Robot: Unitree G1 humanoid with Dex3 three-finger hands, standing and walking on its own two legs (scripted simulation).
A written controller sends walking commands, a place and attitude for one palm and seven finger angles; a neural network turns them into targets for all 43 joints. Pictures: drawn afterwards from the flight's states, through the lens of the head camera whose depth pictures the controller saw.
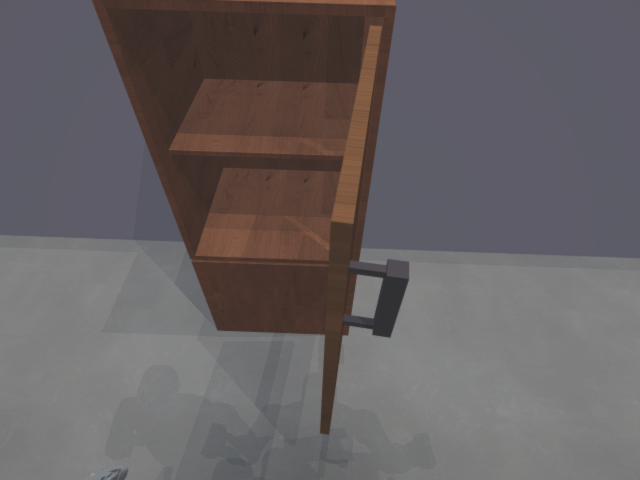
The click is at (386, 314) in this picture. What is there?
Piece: cupboard door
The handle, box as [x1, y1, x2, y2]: [342, 259, 408, 337]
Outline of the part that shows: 408,262 388,259 385,265 350,260 348,272 382,277 383,280 374,318 373,319 344,314 342,324 372,328 372,334 389,337 408,280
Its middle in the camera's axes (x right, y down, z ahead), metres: +0.06 +0.07 +0.46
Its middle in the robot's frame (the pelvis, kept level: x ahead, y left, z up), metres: +0.31 -0.04 +0.09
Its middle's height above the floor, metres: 0.86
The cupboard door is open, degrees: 83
